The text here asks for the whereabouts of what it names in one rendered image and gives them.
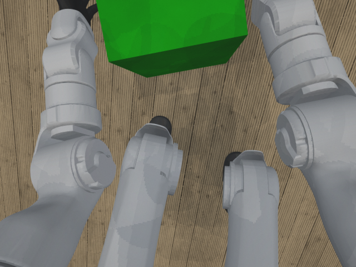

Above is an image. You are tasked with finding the robot right forearm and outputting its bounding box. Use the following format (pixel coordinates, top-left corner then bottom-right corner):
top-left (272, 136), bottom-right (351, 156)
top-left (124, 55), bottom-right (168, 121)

top-left (251, 0), bottom-right (356, 106)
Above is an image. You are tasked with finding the right robot shin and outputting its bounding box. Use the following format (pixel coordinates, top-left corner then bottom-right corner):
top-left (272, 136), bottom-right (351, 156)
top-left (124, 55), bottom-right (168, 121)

top-left (233, 150), bottom-right (279, 205)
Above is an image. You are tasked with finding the carton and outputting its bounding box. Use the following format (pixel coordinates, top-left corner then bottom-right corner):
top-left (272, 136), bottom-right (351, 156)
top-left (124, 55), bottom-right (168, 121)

top-left (96, 0), bottom-right (248, 78)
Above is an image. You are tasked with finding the robot left hand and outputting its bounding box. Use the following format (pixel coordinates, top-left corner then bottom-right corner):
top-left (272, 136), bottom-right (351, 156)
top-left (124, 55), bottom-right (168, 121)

top-left (57, 0), bottom-right (98, 26)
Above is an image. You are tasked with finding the robot left foot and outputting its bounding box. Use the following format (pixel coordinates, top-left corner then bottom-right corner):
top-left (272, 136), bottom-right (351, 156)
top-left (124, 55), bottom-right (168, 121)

top-left (150, 116), bottom-right (172, 135)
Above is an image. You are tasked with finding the robot left forearm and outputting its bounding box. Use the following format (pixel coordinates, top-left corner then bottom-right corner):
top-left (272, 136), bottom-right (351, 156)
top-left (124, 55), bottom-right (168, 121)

top-left (30, 9), bottom-right (102, 174)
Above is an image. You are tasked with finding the robot right upper arm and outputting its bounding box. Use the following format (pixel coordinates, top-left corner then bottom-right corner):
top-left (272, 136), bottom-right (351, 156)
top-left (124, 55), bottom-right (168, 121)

top-left (275, 95), bottom-right (356, 267)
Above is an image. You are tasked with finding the robot left upper arm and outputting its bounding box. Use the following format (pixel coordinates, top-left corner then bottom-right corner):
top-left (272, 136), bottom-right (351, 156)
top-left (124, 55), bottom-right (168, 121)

top-left (0, 136), bottom-right (116, 267)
